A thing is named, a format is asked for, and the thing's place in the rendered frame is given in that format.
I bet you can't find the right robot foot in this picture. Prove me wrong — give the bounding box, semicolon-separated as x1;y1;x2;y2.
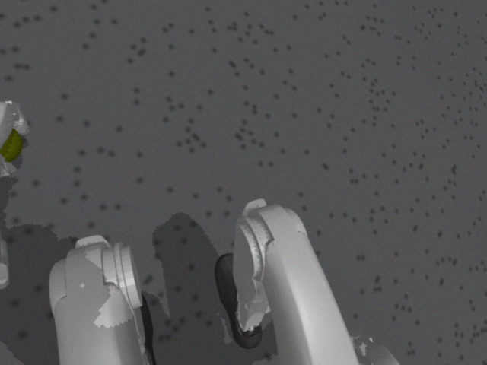
215;253;262;349

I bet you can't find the left robot hand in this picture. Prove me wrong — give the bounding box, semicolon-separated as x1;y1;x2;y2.
0;101;30;177

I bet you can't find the ball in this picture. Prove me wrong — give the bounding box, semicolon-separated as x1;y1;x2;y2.
0;128;23;162

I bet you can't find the right robot hand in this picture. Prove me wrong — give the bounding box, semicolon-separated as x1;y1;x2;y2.
348;330;400;365

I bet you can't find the left robot foot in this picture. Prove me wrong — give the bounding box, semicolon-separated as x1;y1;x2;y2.
140;294;156;365

